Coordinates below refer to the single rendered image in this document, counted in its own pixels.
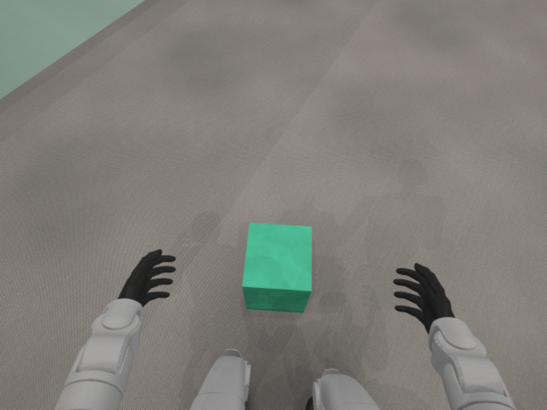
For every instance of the robot right thigh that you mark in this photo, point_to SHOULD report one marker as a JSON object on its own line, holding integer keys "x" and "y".
{"x": 341, "y": 392}

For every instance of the right robot forearm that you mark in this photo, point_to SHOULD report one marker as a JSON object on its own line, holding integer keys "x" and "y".
{"x": 471, "y": 381}

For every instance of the robot left thigh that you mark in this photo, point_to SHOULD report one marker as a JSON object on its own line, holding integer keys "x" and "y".
{"x": 226, "y": 386}

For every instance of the left robot hand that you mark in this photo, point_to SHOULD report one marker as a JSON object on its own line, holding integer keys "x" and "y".
{"x": 140, "y": 282}

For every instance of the carton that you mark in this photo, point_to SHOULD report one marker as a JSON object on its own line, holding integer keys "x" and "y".
{"x": 278, "y": 267}

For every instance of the right robot hand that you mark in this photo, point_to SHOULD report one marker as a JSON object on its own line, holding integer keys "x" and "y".
{"x": 434, "y": 303}

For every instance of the robot thigh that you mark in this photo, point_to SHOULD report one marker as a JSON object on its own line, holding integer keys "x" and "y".
{"x": 341, "y": 392}
{"x": 226, "y": 386}

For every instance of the left robot forearm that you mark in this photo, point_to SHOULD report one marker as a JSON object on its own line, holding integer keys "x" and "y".
{"x": 99, "y": 375}

